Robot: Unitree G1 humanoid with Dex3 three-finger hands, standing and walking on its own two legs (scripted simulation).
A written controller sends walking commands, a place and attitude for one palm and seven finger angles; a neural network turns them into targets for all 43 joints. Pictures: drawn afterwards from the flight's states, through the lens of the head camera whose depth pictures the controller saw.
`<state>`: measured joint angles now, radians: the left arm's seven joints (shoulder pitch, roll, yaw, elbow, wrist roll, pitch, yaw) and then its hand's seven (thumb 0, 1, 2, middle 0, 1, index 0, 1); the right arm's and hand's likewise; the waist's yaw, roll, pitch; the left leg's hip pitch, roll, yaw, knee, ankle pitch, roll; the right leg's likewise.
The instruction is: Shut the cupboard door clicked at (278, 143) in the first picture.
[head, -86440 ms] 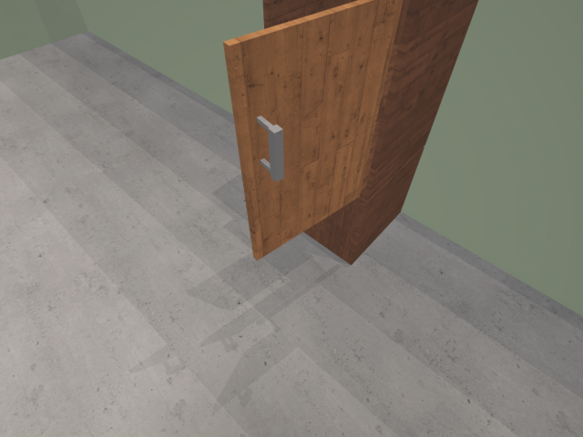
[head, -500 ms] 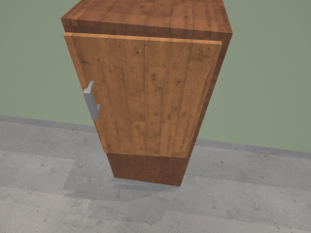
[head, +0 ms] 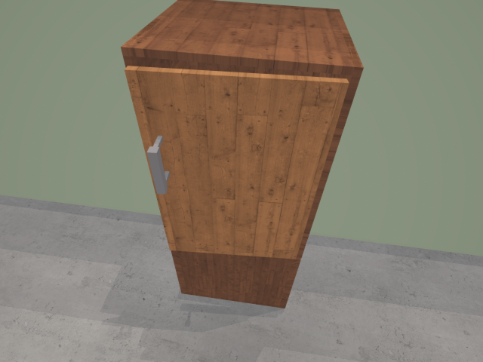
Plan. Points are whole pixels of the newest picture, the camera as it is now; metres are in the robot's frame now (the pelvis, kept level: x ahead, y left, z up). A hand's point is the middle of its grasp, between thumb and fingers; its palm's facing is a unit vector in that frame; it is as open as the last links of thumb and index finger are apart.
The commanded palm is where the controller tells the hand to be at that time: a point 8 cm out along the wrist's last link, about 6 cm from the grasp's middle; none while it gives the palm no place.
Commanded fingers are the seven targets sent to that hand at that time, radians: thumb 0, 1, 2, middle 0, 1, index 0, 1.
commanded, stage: look again from close up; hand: left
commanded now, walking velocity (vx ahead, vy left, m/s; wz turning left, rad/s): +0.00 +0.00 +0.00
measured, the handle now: (160, 165) +0.50 +0.21 +0.05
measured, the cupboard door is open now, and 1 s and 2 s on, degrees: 4 4 4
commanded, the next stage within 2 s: shuffle to correct the standing spot in 0.10 s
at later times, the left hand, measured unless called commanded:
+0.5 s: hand out of the picture -0.09 +0.20 -0.17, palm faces +0.06 -0.98 -0.17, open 7.4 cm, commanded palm none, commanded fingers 0.00 0.90 0.90 -0.20 -0.30 -0.20 -0.30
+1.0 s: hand out of the picture +0.02 +0.24 -0.18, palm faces +0.04 -0.99 -0.12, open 7.3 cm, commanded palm none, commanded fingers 0.00 0.90 0.90 -0.20 -0.30 -0.20 -0.30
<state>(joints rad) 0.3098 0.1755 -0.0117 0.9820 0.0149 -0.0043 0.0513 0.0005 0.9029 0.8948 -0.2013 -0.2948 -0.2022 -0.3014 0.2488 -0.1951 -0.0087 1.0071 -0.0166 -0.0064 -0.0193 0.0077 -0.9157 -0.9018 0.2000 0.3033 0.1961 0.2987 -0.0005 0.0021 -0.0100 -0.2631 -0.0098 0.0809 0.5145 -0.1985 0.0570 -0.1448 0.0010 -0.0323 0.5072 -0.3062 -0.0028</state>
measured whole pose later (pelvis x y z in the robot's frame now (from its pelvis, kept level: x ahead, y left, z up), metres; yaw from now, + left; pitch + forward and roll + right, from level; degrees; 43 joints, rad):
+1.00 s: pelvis +0.01 +0.08 +0.01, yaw -2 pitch -2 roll -2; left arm 0.33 0.14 0.06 1.03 0.03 0.02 0.02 0.01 0.91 0.89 -0.20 -0.29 -0.20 -0.30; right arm 0.40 -0.10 -0.03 1.09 -0.01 -0.04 -0.04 0.00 -0.91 -0.90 0.20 0.30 0.20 0.30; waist -0.01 -0.03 -0.01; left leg -0.20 -0.05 0.17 0.37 -0.17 0.13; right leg -0.53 -0.05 0.01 1.04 -0.19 0.01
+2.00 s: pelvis +0.01 +0.07 +0.00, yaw +0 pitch -2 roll -1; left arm 0.28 0.22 0.07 1.01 0.03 0.07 0.03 0.00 0.91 0.89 -0.20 -0.29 -0.20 -0.30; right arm 0.23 -0.15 -0.04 0.97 -0.04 0.02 -0.01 0.00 -0.91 -0.90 0.20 0.30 0.19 0.30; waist 0.02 -0.04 0.01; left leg -0.24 0.01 0.04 0.52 -0.26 0.03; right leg -0.42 -0.04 0.01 0.88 -0.37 0.03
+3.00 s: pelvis +0.00 +0.06 +0.00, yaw -1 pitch -1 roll -1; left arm 0.33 0.10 -0.01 1.11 0.01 -0.02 0.05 0.00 0.90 0.89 -0.20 -0.30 -0.20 -0.30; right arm 0.30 -0.15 -0.01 1.07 -0.02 -0.02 -0.03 0.02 -0.93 -0.90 0.20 0.30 0.19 0.30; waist -0.01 0.03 0.03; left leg -0.28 0.03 0.03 0.57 -0.27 0.01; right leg -0.18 0.00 -0.06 0.51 -0.31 0.00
